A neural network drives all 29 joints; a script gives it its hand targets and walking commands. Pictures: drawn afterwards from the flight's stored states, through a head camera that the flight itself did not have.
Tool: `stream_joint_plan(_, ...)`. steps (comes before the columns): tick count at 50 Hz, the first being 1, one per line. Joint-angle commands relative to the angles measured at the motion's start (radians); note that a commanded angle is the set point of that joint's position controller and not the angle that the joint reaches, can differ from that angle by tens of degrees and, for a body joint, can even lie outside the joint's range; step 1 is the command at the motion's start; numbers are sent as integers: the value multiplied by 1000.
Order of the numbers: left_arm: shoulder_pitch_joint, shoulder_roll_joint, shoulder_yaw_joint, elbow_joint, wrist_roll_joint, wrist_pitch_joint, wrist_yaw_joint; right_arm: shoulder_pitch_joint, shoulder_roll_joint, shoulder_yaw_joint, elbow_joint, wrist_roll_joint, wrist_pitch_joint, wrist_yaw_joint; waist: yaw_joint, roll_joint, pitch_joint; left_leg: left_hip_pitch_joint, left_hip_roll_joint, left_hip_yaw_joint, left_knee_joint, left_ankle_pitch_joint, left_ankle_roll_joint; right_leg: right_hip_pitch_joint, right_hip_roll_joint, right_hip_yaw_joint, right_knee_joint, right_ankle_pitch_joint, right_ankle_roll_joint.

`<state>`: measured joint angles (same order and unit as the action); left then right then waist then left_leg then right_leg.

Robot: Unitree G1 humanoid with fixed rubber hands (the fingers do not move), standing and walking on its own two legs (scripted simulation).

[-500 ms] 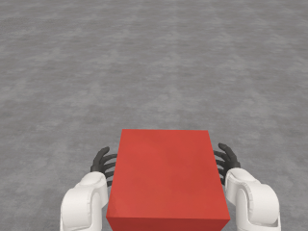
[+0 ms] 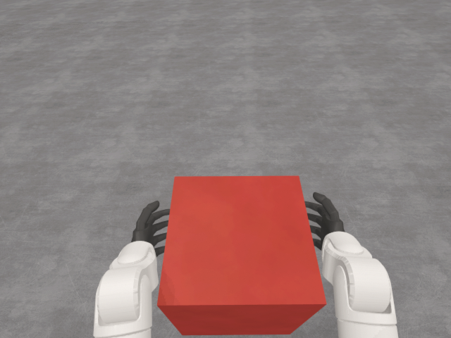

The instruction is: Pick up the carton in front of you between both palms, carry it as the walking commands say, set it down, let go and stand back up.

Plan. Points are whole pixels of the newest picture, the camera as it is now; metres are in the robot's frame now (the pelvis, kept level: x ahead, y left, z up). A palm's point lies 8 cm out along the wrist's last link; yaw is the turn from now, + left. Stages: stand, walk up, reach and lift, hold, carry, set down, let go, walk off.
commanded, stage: carry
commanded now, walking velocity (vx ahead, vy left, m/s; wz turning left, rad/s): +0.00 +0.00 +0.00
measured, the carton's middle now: (236, 261) +0.27 +0.01 +0.00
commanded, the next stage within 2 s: none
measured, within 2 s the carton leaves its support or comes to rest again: neither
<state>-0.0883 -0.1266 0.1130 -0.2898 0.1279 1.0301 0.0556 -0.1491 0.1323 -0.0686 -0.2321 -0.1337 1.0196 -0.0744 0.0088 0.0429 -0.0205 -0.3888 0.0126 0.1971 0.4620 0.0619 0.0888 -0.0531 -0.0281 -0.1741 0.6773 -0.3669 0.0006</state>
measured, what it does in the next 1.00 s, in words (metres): steps on the spot: right foot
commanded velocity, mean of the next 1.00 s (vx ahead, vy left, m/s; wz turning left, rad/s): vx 0.00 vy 0.00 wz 0.00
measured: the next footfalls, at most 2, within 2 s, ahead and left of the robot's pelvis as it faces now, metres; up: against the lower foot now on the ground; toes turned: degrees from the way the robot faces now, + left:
right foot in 0.14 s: +0.00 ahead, -0.11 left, +0.00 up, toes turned -9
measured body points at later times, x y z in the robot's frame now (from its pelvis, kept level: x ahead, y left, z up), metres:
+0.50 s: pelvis +0.06 -0.04 -0.01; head +0.07 -0.04 +0.44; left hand +0.38 +0.11 +0.02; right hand +0.40 -0.19 +0.02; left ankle +0.10 +0.06 -0.73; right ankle -0.04 -0.12 -0.73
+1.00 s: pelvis +0.06 -0.06 -0.01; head +0.05 -0.05 +0.44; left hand +0.37 +0.09 +0.03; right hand +0.37 -0.21 +0.03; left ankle +0.10 +0.06 -0.73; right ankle -0.04 -0.11 -0.73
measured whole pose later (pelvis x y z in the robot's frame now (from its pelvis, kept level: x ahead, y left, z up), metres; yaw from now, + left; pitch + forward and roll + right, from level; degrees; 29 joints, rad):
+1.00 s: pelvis +0.06 -0.06 -0.01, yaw +0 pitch +2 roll +1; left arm -0.24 -0.15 0.18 0.16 0.24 0.73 0.02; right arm -0.26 0.15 -0.21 0.17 -0.23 0.72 -0.01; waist 0.00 -0.03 -0.08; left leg -0.37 0.04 0.13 0.59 -0.25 0.01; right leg -0.12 0.01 -0.16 0.54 -0.46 -0.07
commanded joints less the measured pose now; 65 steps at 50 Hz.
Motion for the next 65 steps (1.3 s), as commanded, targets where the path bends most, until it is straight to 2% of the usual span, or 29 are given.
stream_joint_plan(1, -562, -669, -524, 182, -180, -121, -159, -357, 675, 441, 142, 151, -114, 168, -35, 80, -239, 135, 289, -493, -250, -155, 113, -224, 24, 182, 149, -287, -46)
stream_joint_plan(2, -540, -643, -524, 209, -164, -159, -153, -333, 648, 423, 159, 161, -136, 171, -35, 50, -226, 148, 243, -394, -267, -467, 75, -208, -19, 201, 118, -256, -58)
stream_joint_plan(4, -529, -744, -516, 172, -147, -210, -160, -356, 741, 405, 216, 171, -201, 198, -11, 122, -277, 169, 225, -307, -202, -380, 37, -109, -28, 93, -103, -134, -32)
stream_joint_plan(5, -487, -786, -484, 224, -122, -231, -167, -401, 791, 400, 282, 160, -228, 216, 2, 110, -278, 155, 204, -250, -149, -273, 18, -76, -15, 75, -197, 8, -15)
stream_joint_plan(6, -543, -823, -526, 191, -153, -267, -178, -445, 831, 448, 253, 179, -260, 223, -5, 49, -319, 180, 178, -259, -104, -253, 2, -67, -13, 117, -232, 71, -22)
stream_joint_plan(7, -611, -820, -493, 233, -150, -297, -184, -499, 870, 450, 309, 174, -286, 236, -17, -80, -325, 173, 151, -234, -75, -249, -34, -77, -79, 228, -272, 23, -55)
stream_joint_plan(8, -631, -805, -462, 295, -122, -335, -188, -547, 845, 393, 365, 141, -322, 240, -23, -146, -289, 188, 108, -187, -50, -185, -42, -154, -147, 295, -327, -14, -77)
stream_joint_plan(9, -618, -801, -427, 371, -104, -375, -187, -598, 804, 343, 406, 106, -357, 241, -28, -79, -297, 259, 95, -180, -24, -198, -49, -201, -146, 270, -314, -84, -78)
stream_joint_plan(10, -683, -778, -414, 352, -117, -423, -190, -627, 806, 336, 421, 110, -396, 249, -34, -56, -296, 277, 117, -203, -32, -95, -28, -199, -126, 235, -260, -33, -56)
stream_joint_plan(12, -666, -759, -358, 486, -84, -496, -192, -664, 768, 295, 502, 82, -473, 247, -22, -94, -340, 282, 149, -222, -2, 79, -1, -130, -71, 164, -194, 133, -29)
stream_joint_plan(14, -657, -787, -346, 562, -81, -550, -199, -618, 748, 265, 575, 53, -515, 247, -18, -62, -390, 284, 168, -213, 58, 289, 30, -81, -80, 149, -125, 342, -25)
stream_joint_plan(15, -625, -779, -339, 621, -75, -561, -204, -609, 737, 273, 589, 45, -534, 250, -20, -57, -407, 303, 160, -188, 93, 271, 34, -88, -79, 165, -137, 391, -19)
stream_joint_plan(18, -623, -816, -368, 617, -56, -562, -203, -546, 781, 280, 619, 23, -536, 251, -10, -82, -448, 270, 136, -177, 147, 304, 31, -47, -114, 194, -92, 690, -28)
stream_joint_plan(25, -696, -860, -433, 404, -113, -460, -212, -542, 896, 384, 470, 108, -423, 260, -7, -79, -373, 217, 130, -188, 152, 163, 14, -82, -110, 197, -148, 645, -26)
stream_joint_plan(27, -629, -900, -469, 415, -123, -402, -221, -566, 885, 429, 387, 127, -389, 256, 1, -66, -356, 203, 108, -169, 153, 150, -5, -73, -130, 189, -134, 741, -26)
stream_joint_plan(30, -573, -864, -471, 398, -128, -345, -222, -536, 878, 458, 344, 142, -336, 250, -1, -132, -341, 159, 94, -148, 179, 79, -20, -15, -145, 186, -147, 931, -9)
stream_joint_plan(32, -564, -884, -488, 386, -146, -331, -223, -477, 859, 435, 371, 126, -321, 249, 2, -86, -347, 160, 81, -127, 178, 67, -24, 13, -161, 175, -137, 1004, -11)
stream_joint_plan(36, -570, -866, -484, 324, -132, -325, -221, -526, 845, 460, 260, 142, -327, 247, -3, -109, -360, 210, 100, -146, 170, 199, -5, -1, -118, 141, -126, 926, 3)
stream_joint_plan(38, -568, -864, -484, 341, -123, -331, -222, -519, 852, 446, 313, 144, -326, 251, -2, -78, -340, 230, 100, -136, 158, 226, -14, -31, -109, 132, -147, 853, -8)
stream_joint_plan(41, -592, -877, -488, 322, -142, -332, -229, -527, 854, 460, 292, 154, -319, 254, -1, -86, -338, 216, 119, -150, 136, 165, -18, -34, -106, 111, -175, 646, -18)
stream_joint_plan(43, -566, -877, -489, 368, -136, -322, -230, -492, 835, 421, 347, 138, -317, 258, -4, -31, -330, 192, 120, -162, 116, 82, -12, -23, -112, 122, -193, 548, -31)
stream_joint_plan(44, -591, -876, -498, 326, -142, -327, -232, -510, 858, 448, 326, 152, -315, 262, -1, -38, -312, 178, 119, -144, 119, 74, -21, -23, -126, 114, -177, 590, -32)
stream_joint_plan(47, -494, -831, -411, 466, -69, -316, -222, -453, 808, 364, 418, 90, -311, 257, 7, -53, -303, 159, 110, -144, 142, 75, -25, -18, -147, 129, -174, 730, -28)
stream_joint_plan(49, -550, -847, -424, 422, -90, -332, -231, -472, 851, 386, 408, 106, -320, 266, 2, -118, -305, 142, 95, -129, 144, 5, -35, 12, -169, 128, -176, 882, -23)
stream_joint_plan(54, -627, -908, -493, 336, -133, -341, -237, -569, 909, 447, 328, 164, -333, 271, 2, -84, -280, 176, 106, -124, 132, 25, -42, -41, -151, 95, -183, 704, -18)
stream_joint_plan(57, -625, -902, -477, 337, -150, -336, -240, -572, 900, 462, 302, 167, -331, 270, -3, -92, -287, 173, 127, -154, 92, 9, -29, -61, -143, 92, -198, 520, -33)
stream_joint_plan(60, -609, -888, -493, 317, -133, -333, -237, -532, 863, 428, 339, 142, -321, 272, -3, -34, -309, 213, 143, -172, 76, 47, -19, -94, -127, 96, -210, 280, -46)
stream_joint_plan(64, -636, -894, -543, 291, -159, -322, -238, -493, 872, 435, 332, 140, -315, 274, -5, 12, -353, 254, 148, -198, 68, 52, -6, -95, -99, 115, -208, 209, -48)
stream_joint_plan(65, -585, -885, -501, 325, -127, -317, -235, -486, 845, 418, 343, 120, -309, 269, -2, -32, -329, 222, 144, -192, 60, 22, -8, -111, -104, 107, -213, 225, -44)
